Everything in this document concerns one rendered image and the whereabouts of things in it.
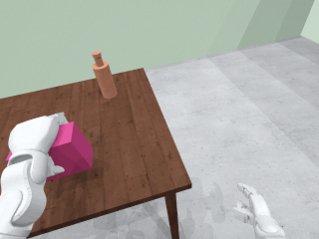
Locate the robot right forearm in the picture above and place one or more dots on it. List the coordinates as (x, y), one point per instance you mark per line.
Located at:
(265, 227)

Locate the right robot hand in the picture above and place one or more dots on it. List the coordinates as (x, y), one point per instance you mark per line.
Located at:
(246, 212)

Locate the robot left forearm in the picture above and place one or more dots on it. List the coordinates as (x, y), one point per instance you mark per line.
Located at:
(22, 199)

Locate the sponge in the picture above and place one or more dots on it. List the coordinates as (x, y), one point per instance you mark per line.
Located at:
(69, 150)

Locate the table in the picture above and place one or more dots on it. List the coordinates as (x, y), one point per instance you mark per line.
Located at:
(135, 159)

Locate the left robot hand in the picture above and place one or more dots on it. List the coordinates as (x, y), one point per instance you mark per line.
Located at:
(38, 134)

